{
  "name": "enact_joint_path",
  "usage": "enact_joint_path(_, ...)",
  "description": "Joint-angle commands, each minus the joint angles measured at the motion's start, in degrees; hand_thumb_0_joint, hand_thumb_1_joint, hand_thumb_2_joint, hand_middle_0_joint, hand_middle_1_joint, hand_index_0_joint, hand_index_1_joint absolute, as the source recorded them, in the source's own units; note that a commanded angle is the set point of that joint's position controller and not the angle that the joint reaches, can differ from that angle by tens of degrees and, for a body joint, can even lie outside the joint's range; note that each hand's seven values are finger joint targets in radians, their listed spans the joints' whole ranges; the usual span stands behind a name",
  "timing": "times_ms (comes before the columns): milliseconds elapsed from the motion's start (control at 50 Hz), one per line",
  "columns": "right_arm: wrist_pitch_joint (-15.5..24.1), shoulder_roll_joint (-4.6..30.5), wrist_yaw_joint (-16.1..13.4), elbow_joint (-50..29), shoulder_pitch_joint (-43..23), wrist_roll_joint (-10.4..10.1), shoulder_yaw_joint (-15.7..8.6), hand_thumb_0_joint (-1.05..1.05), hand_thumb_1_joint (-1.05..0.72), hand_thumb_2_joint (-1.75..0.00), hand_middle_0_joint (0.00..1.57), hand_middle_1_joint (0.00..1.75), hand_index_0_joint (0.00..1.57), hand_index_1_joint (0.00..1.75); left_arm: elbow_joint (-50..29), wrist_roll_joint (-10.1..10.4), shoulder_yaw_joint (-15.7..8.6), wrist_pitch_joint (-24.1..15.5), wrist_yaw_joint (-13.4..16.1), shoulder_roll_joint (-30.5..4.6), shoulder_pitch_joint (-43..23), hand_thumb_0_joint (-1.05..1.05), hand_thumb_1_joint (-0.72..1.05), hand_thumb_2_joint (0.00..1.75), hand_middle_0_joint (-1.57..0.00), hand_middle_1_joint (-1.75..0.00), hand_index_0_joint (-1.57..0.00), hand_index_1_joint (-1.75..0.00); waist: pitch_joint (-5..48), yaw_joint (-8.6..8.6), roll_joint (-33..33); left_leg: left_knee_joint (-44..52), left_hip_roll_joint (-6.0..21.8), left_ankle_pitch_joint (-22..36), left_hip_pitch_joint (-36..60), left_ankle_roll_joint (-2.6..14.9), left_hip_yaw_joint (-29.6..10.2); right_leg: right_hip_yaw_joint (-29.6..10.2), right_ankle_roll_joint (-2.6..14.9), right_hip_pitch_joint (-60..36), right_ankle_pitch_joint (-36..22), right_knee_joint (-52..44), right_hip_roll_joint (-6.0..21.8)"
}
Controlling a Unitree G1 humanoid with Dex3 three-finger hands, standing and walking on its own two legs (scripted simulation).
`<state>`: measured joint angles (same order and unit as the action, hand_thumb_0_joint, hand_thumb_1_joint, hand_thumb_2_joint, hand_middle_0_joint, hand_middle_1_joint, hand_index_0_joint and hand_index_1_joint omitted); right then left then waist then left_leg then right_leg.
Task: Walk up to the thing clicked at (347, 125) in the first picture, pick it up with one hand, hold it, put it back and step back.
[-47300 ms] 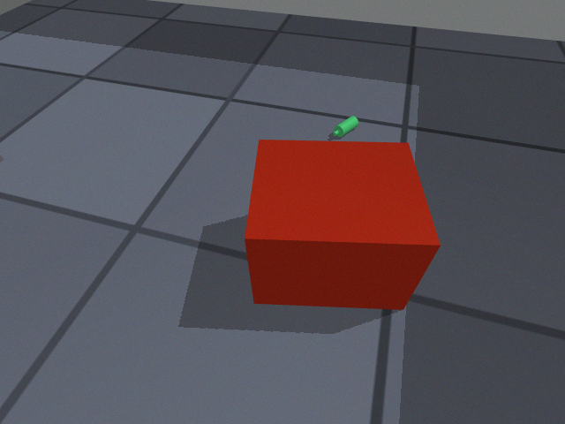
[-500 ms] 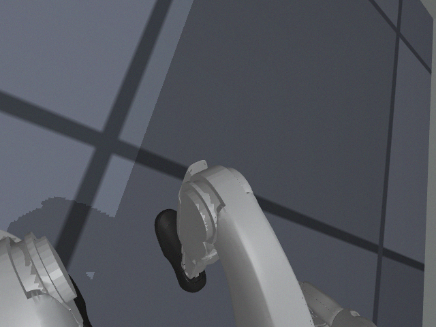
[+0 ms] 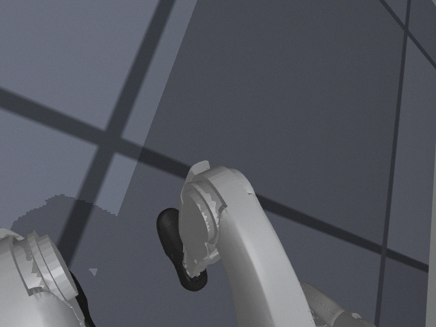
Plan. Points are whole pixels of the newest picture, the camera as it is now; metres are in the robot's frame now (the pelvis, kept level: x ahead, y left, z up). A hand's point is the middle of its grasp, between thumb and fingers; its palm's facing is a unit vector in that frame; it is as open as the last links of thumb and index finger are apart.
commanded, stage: settle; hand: left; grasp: from above
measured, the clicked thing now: out of the picture +0.44 +0.40 -0.27
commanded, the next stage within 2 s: lift in 0.60 s
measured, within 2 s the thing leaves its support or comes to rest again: neither
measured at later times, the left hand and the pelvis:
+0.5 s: hand out of the picture +0.43 +0.40 -0.16, palm faces -0.36 -0.24 -0.90, open 9.6 cm; pelvis +0.00 +0.00 +0.00, yaw +4 degrees
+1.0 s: hand out of the picture +0.42 +0.40 -0.09, palm faces -0.37 -0.24 -0.90, open 9.6 cm; pelvis +0.00 -0.01 +0.03, yaw +8 degrees
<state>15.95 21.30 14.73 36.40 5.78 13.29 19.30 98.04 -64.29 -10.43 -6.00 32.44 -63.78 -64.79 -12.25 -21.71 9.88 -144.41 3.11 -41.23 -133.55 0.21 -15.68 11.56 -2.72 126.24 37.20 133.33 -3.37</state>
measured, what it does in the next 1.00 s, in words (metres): stands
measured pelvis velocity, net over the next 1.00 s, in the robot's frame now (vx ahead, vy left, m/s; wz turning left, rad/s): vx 0.00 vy -0.01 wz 0.13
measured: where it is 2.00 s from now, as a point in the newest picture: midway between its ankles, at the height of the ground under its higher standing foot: (138, 294)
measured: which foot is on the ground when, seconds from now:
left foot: down 0.00-1.00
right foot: down 0.00-1.00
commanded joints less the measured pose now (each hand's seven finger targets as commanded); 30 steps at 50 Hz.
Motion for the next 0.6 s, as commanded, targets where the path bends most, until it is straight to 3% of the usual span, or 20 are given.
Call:
enact_joint_path(0,-0.1,18.5,0.1,1.5,11.1,-0.5,-6.7,0.0,-0.9,-0.9,0.2,0.3,0.2,0.3,-9.2,0.4,-0.5,1.8,1.7,-14.2,-10.8,0.0,0.8,0.53,-1.14,-0.54,-1.17,-0.51,44.8,0.0,-40.1,15.4,1.6,20.9,34.6,-1.13,5.5,4.6,4.09,-20.8,-18.3,-9.2,-2.3)
enact_joint_path(120,-0.9,17.7,0.6,1.9,11.5,-1.9,-8.5,0.0,-0.9,-0.9,0.2,0.3,0.2,0.3,-14.4,1.2,0.5,3.8,-0.9,-10.7,-12.6,0.0,0.77,0.52,-1.14,-0.49,-1.15,-0.48,43.8,0.64,-38.9,16.0,1.0,17.6,30.6,-0.53,6.8,3.5,4.17,-18.9,-16.5,-10.4,-2.2)
enact_joint_path(160,-1.3,17.4,0.7,1.8,12.1,-2.3,-9.3,0.0,-0.9,-0.9,0.2,0.3,0.2,0.3,-12.3,1.8,1.0,4.4,-2.4,-8.7,-9.6,0.0,0.76,0.51,-1.13,-0.49,-1.15,-0.48,42.9,1.14,-36.3,17.0,0.9,14.7,28.4,-0.27,7.0,3.1,4.25,-18.8,-14.4,-10.8,-2.2)
enact_joint_path(200,-1.7,17.0,0.8,1.8,12.6,-2.7,-10.3,0.0,-0.9,-0.9,0.2,0.3,0.2,0.3,-17.9,2.1,-0.2,4.4,-3.5,-9.2,-11.5,0.0,0.77,0.54,-1.14,-0.51,-1.16,-0.5,47.5,2.84,-38.5,17.9,0.6,14.7,30.5,-0.54,6.9,3.1,4.41,-18.1,-13.9,-10.2,-1.8)
enact_joint_path(220,-2.0,16.7,0.9,1.6,12.4,-2.9,-10.6,0.0,-0.9,-0.9,0.2,0.3,0.2,0.3,-17.4,2.5,0.5,4.4,-4.2,-7.2,-10.7,0.0,0.78,0.52,-1.15,-0.51,-1.16,-0.5,46.9,2.87,-38.5,18.4,0.6,13.9,29.8,-0.5,6.8,3.2,4.57,-17.1,-13.3,-9.9,-1.8)
enact_joint_path(240,-2.2,16.5,1.1,1.8,13.0,-3.3,-11.0,0.0,-0.9,-0.9,0.2,0.3,0.2,0.3,-16.4,2.4,1.7,4.7,-5.4,-5.2,-11.1,0.0,0.77,0.52,-1.15,-0.5,-1.16,-0.48,45.4,1.83,-36.7,18.4,0.5,12.6,29.0,-0.25,6.8,3.0,4.54,-15.9,-12.3,-10.1,-1.7)
enact_joint_path(300,-3.0,16.1,1.0,1.4,13.5,-4.1,-12.2,0.0,-0.9,-0.9,0.2,0.3,0.2,0.3,-15.9,2.6,3.1,5.0,-8.0,-2.3,-10.7,0.0,0.76,0.51,-1.14,-0.48,-1.16,-0.47,43.2,1.71,-33.1,18.1,0.3,11.0,26.4,0.27,7.2,2.2,4.4,-14.5,-10.8,-10.9,-1.6)
enact_joint_path(320,-3.4,16.1,0.8,1.8,14.6,-4.2,-12.7,0.0,-0.9,-0.9,0.2,0.3,0.2,0.3,-17.5,2.9,2.6,4.7,-8.4,-2.2,-11.5,0.0,0.74,0.55,-1.14,-0.49,-1.14,-0.48,45.0,2.18,-32.5,18.1,0.0,11.1,26.8,0.29,7.4,2.0,4.26,-15.7,-11.2,-11.2,-1.4)
enact_joint_path(340,-3.7,15.5,0.7,2.3,14.8,-4.5,-12.8,0.0,-0.9,-0.9,0.2,0.3,0.2,0.3,-16.7,2.4,3.6,4.7,-9.2,-1.2,-10.8,0.0,0.73,0.53,-1.13,-0.49,-1.14,-0.48,44.5,2.16,-31.4,17.7,-0.1,11.1,26.2,0.52,7.7,1.5,4.27,-15.8,-11.2,-11.5,-1.5)
enact_joint_path(380,-4.3,15.0,0.3,1.6,14.4,-4.7,-13.1,0.0,-0.9,-0.9,0.2,0.3,0.2,0.3,-18.3,2.3,3.5,4.1,-10.2,-1.7,-11.1,0.0,0.73,0.53,-1.12,-0.5,-1.13,-0.49,44.7,3.24,-30.8,18.2,-0.4,10.2,25.2,0.65,8.3,1.1,4.28,-15.9,-10.3,-11.8,-1.2)
enact_joint_path(420,-5.1,14.6,0.0,1.5,15.1,-4.9,-13.4,0.0,-0.9,-0.9,0.2,0.3,0.2,0.3,-20.0,1.8,3.5,3.6,-11.2,-2.0,-12.0,0.0,0.73,0.54,-1.12,-0.52,-1.13,-0.51,45.9,3.19,-30.6,18.3,-0.7,10.7,25.5,0.69,8.9,0.5,4.23,-17.5,-10.5,-11.8,-1.2)
enact_joint_path(460,-6.1,14.0,-0.5,1.4,15.0,-5.2,-13.9,0.0,-0.9,-0.9,0.2,0.3,0.2,0.3,-21.5,1.5,2.2,3.2,-11.1,-3.2,-12.1,0.0,0.74,0.55,-1.12,-0.52,-1.13,-0.51,48.2,4.77,-31.4,18.9,-0.7,11.8,27.1,0.4,8.9,0.3,4.5,-17.3,-11.0,-11.3,-1.0)
enact_joint_path(500,-6.9,13.6,-0.8,1.2,15.6,-5.2,-14.2,0.0,-0.9,-0.9,0.2,0.3,0.2,0.3,-22.3,1.7,1.7,3.1,-10.7,-2.4,-12.0,0.0,0.72,0.55,-1.11,-0.52,-1.12,-0.51,50.1,4.6,-31.2,18.7,-0.8,13.2,27.9,0.42,9.4,0.0,4.37,-18.2,-12.2,-11.6,-0.9)
enact_joint_path(580,-8.5,12.6,-1.5,1.3,15.2,-5.7,-14.7,0.0,-0.89,-0.9,0.2,0.3,0.2,0.3,-22.9,1.1,0.4,3.7,-10.2,-3.1,-11.9,0.0,0.69,0.54,-1.08,-0.51,-1.08,-0.5,52.1,5.82,-32.3,19.4,-1.2,13.5,28.2,0.4,10.2,-0.6,4.66,-17.5,-12.1,-11.6,-0.7)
